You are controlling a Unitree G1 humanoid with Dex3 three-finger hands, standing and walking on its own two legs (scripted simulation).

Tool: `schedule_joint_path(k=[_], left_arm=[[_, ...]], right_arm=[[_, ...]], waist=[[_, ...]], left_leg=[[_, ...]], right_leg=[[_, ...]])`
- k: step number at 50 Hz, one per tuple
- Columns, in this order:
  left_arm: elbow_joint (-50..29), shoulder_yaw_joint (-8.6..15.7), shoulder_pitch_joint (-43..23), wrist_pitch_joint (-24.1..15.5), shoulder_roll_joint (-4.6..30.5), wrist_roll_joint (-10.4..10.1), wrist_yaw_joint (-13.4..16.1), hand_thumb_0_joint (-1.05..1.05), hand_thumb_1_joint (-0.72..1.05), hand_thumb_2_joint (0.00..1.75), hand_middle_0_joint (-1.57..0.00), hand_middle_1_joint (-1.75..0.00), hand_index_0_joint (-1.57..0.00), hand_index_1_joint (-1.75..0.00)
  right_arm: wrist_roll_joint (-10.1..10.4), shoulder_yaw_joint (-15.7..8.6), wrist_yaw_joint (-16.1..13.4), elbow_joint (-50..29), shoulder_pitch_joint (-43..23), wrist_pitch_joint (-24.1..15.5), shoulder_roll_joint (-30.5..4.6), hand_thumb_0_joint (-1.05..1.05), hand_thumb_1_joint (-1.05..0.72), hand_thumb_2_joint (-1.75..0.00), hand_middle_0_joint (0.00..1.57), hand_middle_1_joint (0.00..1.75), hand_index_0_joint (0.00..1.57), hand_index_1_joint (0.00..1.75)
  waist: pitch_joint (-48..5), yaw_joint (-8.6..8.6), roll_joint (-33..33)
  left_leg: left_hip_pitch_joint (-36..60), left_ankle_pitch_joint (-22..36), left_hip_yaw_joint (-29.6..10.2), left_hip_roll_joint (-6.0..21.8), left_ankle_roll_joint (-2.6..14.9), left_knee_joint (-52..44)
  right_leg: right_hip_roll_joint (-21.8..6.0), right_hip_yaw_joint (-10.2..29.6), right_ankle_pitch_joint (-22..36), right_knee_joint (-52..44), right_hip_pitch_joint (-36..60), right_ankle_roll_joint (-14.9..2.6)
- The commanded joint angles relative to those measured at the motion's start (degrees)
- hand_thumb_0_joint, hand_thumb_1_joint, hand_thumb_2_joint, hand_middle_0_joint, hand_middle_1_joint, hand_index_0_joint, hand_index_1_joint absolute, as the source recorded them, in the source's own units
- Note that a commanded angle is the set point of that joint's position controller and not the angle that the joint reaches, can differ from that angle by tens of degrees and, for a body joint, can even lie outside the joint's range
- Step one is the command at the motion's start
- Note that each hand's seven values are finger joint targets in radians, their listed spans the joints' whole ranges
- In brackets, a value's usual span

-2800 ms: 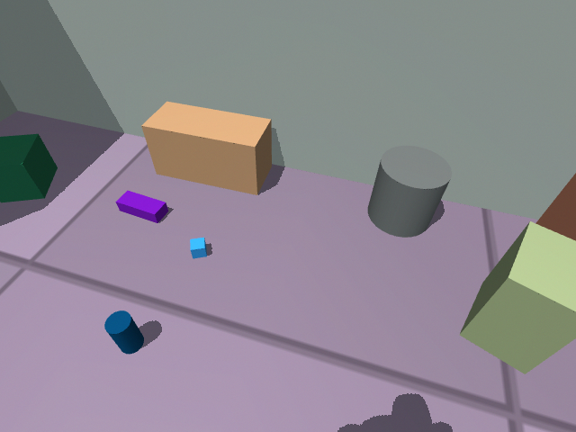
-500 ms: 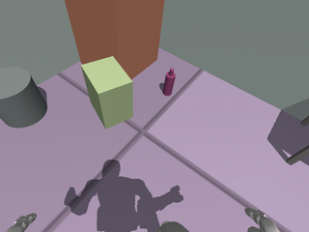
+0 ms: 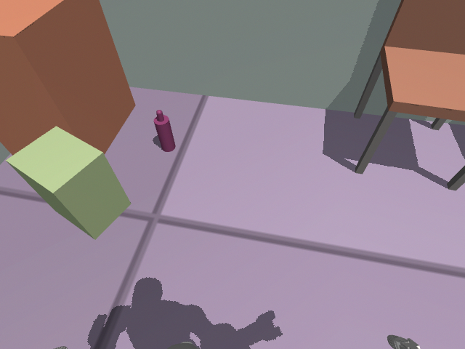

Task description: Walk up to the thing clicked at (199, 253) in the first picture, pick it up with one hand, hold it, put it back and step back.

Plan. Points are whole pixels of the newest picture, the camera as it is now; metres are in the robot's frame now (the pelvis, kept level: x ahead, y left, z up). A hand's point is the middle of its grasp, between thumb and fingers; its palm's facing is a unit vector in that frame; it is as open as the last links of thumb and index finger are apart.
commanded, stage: walk up
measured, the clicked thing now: out of the picture -0.39 +0.93 -0.72
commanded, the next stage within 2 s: stand in 1.88 s
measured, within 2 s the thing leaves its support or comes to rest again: neither
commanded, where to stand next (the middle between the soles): +0.07 +0.00 m, yaw -35 degrees
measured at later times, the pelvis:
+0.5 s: pelvis -0.02 -0.01 -0.01, yaw -18 degrees
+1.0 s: pelvis -0.02 +0.02 +0.00, yaw -30 degrees
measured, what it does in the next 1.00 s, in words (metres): steps on the spot, turning right: left foot, then right foot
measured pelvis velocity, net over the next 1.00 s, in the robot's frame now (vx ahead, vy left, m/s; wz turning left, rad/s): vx -0.02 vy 0.02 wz -0.53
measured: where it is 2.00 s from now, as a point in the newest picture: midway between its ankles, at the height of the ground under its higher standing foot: outside the picture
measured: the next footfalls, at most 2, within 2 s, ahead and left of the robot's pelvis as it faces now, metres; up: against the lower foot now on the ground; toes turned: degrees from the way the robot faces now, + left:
left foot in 0.10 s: +0.08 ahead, +0.12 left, +0.00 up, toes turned -4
right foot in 0.44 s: -0.03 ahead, -0.11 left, +0.00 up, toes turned -30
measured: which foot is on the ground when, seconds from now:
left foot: up 0.00-0.08, down 0.10-0.46, up 0.48-0.78, down 0.80-1.00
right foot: down 0.00-0.12, up 0.14-0.42, down 0.44-1.00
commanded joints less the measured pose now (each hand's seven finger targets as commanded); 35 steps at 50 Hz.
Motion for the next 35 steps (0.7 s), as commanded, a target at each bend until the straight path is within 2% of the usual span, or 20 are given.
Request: schedule_joint_path(k=[1, 4, 5, 6, 7, 8, 9, 11, 13, 15, 17, 21, 22, 23, 24, 25, 26, 28, 30, 35], left_arm=[[-5.1, 5.3, 1.2, -1.6, 14.7, 0.0, 1.5, 0.00, 0.90, 0.90, -0.20, -0.30, -0.20, -0.30], [-6.7, 4.6, -4.2, -0.9, 13.7, -0.9, 1.6, 0.00, 0.90, 0.90, -0.20, -0.30, -0.20, -0.30], [-7.6, 3.5, -4.6, -0.8, 10.2, -1.5, 1.7, 0.00, 0.90, 0.90, -0.20, -0.30, -0.20, -0.30], [-7.3, 2.9, -3.6, -0.7, 7.8, -1.2, 1.8, 0.00, 0.90, 0.90, -0.20, -0.30, -0.20, -0.30], [-6.2, 4.0, -2.7, -0.7, 13.9, -0.1, 2.5, 0.00, 0.90, 0.90, -0.20, -0.30, -0.20, -0.30], [-4.5, 4.5, -1.9, -0.7, 15.5, 0.1, 2.4, 0.00, 0.90, 0.90, -0.20, -0.30, -0.20, -0.30], [-3.2, 5.1, -1.6, -0.8, 14.5, -0.5, 1.9, 0.00, 0.90, 0.90, -0.20, -0.30, -0.20, -0.30], [-1.6, 5.1, -0.4, -0.8, 12.9, -1.4, 0.5, 0.00, 0.90, 0.90, -0.20, -0.30, -0.20, -0.30], [-1.4, 4.7, -0.6, -1.1, 11.3, -1.5, -0.6, 0.00, 0.90, 0.90, -0.20, -0.30, -0.20, -0.30], [-1.9, 4.5, -2.7, -1.5, 10.4, -1.3, -0.9, 0.00, 0.90, 0.90, -0.20, -0.30, -0.20, -0.30], [-0.9, 4.3, -2.5, -2.1, 10.6, -1.2, -0.6, 0.00, 0.90, 0.90, -0.20, -0.30, -0.20, -0.30], [3.5, 5.2, 4.7, -3.4, 11.3, -0.7, 1.0, 0.00, 0.90, 0.90, -0.20, -0.30, -0.20, -0.30], [4.0, 6.3, 7.4, -3.9, 14.2, -0.3, 1.6, 0.00, 0.90, 0.90, -0.20, -0.30, -0.20, -0.30], [2.5, 7.1, 7.3, -4.7, 19.1, 0.2, 2.2, 0.00, 0.90, 0.90, -0.20, -0.30, -0.20, -0.30], [1.7, 7.0, 5.3, -4.6, 21.2, 0.1, 2.5, 0.00, 0.90, 0.90, -0.20, -0.30, -0.20, -0.30], [1.7, 6.5, 3.7, -4.4, 18.9, -0.9, 2.6, 0.00, 0.90, 0.90, -0.20, -0.30, -0.20, -0.30], [1.4, 5.6, 1.0, -4.6, 16.9, -1.1, 3.0, 0.00, 0.90, 0.90, -0.20, -0.30, -0.20, -0.30], [1.8, 5.1, 0.1, -4.8, 15.7, -0.8, 3.3, 0.00, 0.90, 0.90, -0.20, -0.30, -0.20, -0.30], [1.9, 4.7, 1.1, -4.9, 15.4, -0.8, 3.3, 0.00, 0.90, 0.90, -0.20, -0.30, -0.20, -0.30], [1.3, 4.6, 1.1, -4.4, 16.1, -0.3, 3.6, 0.00, 0.90, 0.90, -0.20, -0.30, -0.20, -0.30]], right_arm=[[-0.7, -3.4, -1.7, -5.7, 0.4, -2.8, -9.8, 0.00, -0.90, -0.90, 0.20, 0.30, 0.20, 0.30], [-1.4, -3.7, -2.0, -3.7, 7.0, -3.9, -9.0, 0.00, -0.90, -0.90, 0.20, 0.30, 0.20, 0.30], [-2.7, -4.7, -2.3, -3.7, 8.7, -4.3, -12.0, 0.00, -0.90, -0.90, 0.20, 0.30, 0.20, 0.30], [-2.6, -5.9, -2.5, -4.5, 6.2, -4.5, -17.2, 0.00, -0.90, -0.90, 0.20, 0.30, 0.20, 0.30], [-1.7, -7.0, -1.9, -5.4, 2.9, -4.7, -19.8, 0.00, -0.90, -0.90, 0.20, 0.30, 0.20, 0.30], [-1.7, -6.6, -1.9, -5.5, 2.2, -4.8, -17.8, 0.00, -0.90, -0.90, 0.20, 0.30, 0.20, 0.30], [-1.7, -5.4, -2.1, -5.3, 1.2, -5.1, -14.8, 0.00, -0.90, -0.90, 0.20, 0.30, 0.20, 0.30], [-1.8, -4.8, -2.1, -4.5, 1.7, -5.5, -14.2, 0.00, -0.90, -0.90, 0.20, 0.30, 0.20, 0.30], [-2.2, -4.7, -1.4, -4.4, 2.6, -5.5, -14.2, 0.00, -0.90, -0.90, 0.20, 0.30, 0.20, 0.30], [-2.8, -5.0, -0.9, -4.9, 4.3, -5.3, -15.1, 0.00, -0.90, -0.90, 0.20, 0.30, 0.20, 0.30], [-2.9, -5.0, -0.5, -5.4, 4.3, -4.8, -15.7, 0.00, -0.90, -0.90, 0.20, 0.30, 0.20, 0.30], [-2.1, -4.0, -0.2, -6.2, 2.3, -2.8, -12.9, 0.00, -0.90, -0.90, 0.20, 0.30, 0.20, 0.30], [-1.7, -3.1, -0.3, -6.6, 3.1, -2.6, -9.9, 0.00, -0.90, -0.90, 0.20, 0.30, 0.20, 0.30], [-1.3, -1.7, -0.1, -8.2, 2.0, -2.5, -6.2, 0.00, -0.90, -0.90, 0.20, 0.30, 0.20, 0.30], [-1.7, -2.9, -1.3, -8.2, -1.7, -1.9, -10.4, 0.00, -0.90, -0.90, 0.20, 0.30, 0.20, 0.30], [-1.3, -3.5, -1.4, -6.4, -0.9, -2.0, -12.2, 0.00, -0.90, -0.90, 0.20, 0.30, 0.20, 0.30], [-1.0, -3.4, -1.4, -4.6, 0.9, -2.2, -11.6, 0.00, -0.90, -0.90, 0.20, 0.30, 0.20, 0.30], [-1.1, -3.1, -1.4, -2.1, 3.6, -2.5, -11.0, 0.00, -0.90, -0.90, 0.20, 0.30, 0.20, 0.30], [-1.6, -3.2, -1.2, -1.3, 3.7, -2.2, -11.1, 0.00, -0.90, -0.90, 0.20, 0.30, 0.20, 0.30], [-1.6, -3.7, -1.3, -1.1, 1.4, -2.3, -11.3, 0.00, -0.90, -0.90, 0.20, 0.30, 0.20, 0.30]], waist=[[-9.2, 1.28, -12.3], [-9.9, -3.62, -9.8], [-10.0, -4.56, -1.9], [-8.0, -3.64, 11.0], [-6.6, -3.06, 8.3], [-3.9, -1.70, 2.3], [-2.5, -0.62, -0.1], [-2.8, -0.73, 5.3], [-4.8, -2.00, 8.1], [-5.3, -3.25, 9.4], [-6.5, -3.09, 9.6], [-9.5, 0.88, 5.1], [-10.0, 2.52, -3.6], [-7.5, 2.33, -16.5], [-6.0, 3.11, -12.9], [-4.8, 1.74, -9.1], [-4.8, 0.18, -6.5], [-6.1, -1.15, -10.4], [-6.4, -0.49, -11.0], [-6.8, 0.10, -12.8]], left_leg=[[-0.8, -0.2, -1.5, -1.8, 1.64, -7.7], [14.1, 9.8, -2.2, -2.9, 3.43, -23.5], [18.9, 8.5, -12.2, 4.2, 5.08, -31.3], [19.8, 6.7, -31.3, 19.7, 9.20, -39.9], [14.5, 11.7, -36.1, 28.7, 16.22, -40.2], [11.1, 15.7, -31.5, 26.3, 15.99, -38.9], [10.4, 18.9, -23.9, 20.9, 13.49, -36.9], [10.6, 16.4, -13.5, 14.8, 10.17, -36.3], [15.9, 15.9, -8.4, 12.1, 10.01, -34.5], [15.9, 16.8, -7.5, 14.5, 12.05, -34.0], [14.0, 21.4, -4.9, 14.6, 11.96, -31.3], [5.1, 21.4, 1.7, 11.4, 7.79, -16.3], [-2.8, 16.1, 4.1, 8.7, 5.13, -5.1], [-16.0, -2.1, 4.9, 0.7, 1.02, 5.5], [-13.7, -7.6, -3.0, 3.0, 0.79, 7.9], [-12.1, -6.0, -4.7, 3.8, 0.85, 9.2], [-11.2, -2.5, -5.0, 4.3, 1.02, 7.6], [-7.2, 2.1, -2.7, 3.3, 1.26, 4.1], [-4.5, 2.9, -1.5, 2.3, 1.24, 3.7], [-0.2, 1.2, -1.2, 0.3, 2.07, -1.4]], right_leg=[[-12.4, 20.2, 22.6, -9.2, 6.6, -12.29], [-9.0, 17.1, 22.8, -2.2, -4.3, -8.38], [-4.5, 12.1, 14.9, 5.5, -11.1, -3.72], [5.3, 2.7, -8.8, 16.3, -19.1, -0.17], [0.2, 3.1, -13.6, 26.0, -17.0, 1.25], [-0.9, 3.4, -12.5, 29.9, -15.5, 1.26], [-1.8, 3.4, -9.8, 30.6, -14.3, 1.10], [-2.7, 1.5, -5.1, 26.7, -13.2, 0.34], [-2.8, -1.3, -4.8, 19.2, -13.3, 0.94], [-3.9, -4.1, -7.7, 13.6, -10.7, 1.58], [-3.5, -7.0, -7.4, 7.1, -4.9, 1.33], [0.2, -10.3, 1.7, -9.3, 12.5, -0.25], [-3.7, 0.2, -2.1, -13.2, 18.7, -2.63], [-19.6, 27.1, 2.3, -18.4, 19.6, -8.49], [-25.5, 35.0, 6.5, -18.1, 10.6, -16.56], [-23.2, 29.9, 8.6, -16.6, 9.2, -16.34], [-19.5, 23.5, 13.8, -13.6, 9.6, -13.87], [-15.3, 17.5, 21.3, -10.5, 7.3, -11.05], [-13.4, 16.2, 24.5, -9.3, 4.9, -10.68], [-13.9, 19.9, 19.0, -8.1, -0.5, -11.78]])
